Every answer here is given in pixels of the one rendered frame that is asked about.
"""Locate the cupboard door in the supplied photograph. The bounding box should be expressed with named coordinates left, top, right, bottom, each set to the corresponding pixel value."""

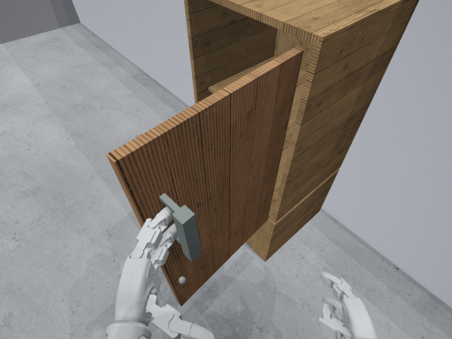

left=107, top=47, right=304, bottom=306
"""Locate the left robot hand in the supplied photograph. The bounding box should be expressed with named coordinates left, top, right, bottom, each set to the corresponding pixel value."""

left=114, top=206, right=215, bottom=339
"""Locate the handle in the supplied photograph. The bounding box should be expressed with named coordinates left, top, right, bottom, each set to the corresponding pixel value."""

left=159, top=193, right=202, bottom=262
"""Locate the robot left forearm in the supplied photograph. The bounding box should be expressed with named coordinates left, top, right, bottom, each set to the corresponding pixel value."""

left=105, top=321, right=152, bottom=339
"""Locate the right robot hand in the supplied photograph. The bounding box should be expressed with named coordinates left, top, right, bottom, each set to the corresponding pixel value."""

left=319, top=272, right=378, bottom=339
